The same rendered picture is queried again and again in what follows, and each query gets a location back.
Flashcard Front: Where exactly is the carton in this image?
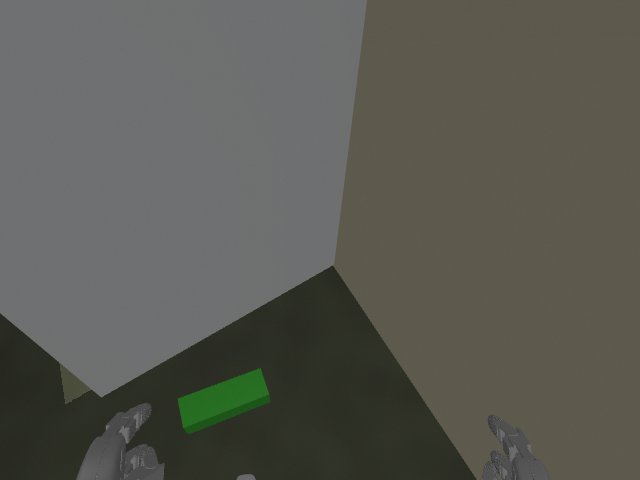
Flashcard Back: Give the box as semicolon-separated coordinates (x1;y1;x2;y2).
178;368;270;435

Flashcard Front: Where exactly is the right robot hand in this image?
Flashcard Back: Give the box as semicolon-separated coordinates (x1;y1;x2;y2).
482;415;550;480

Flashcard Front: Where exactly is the left robot hand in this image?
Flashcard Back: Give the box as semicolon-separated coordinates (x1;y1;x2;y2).
76;403;165;480

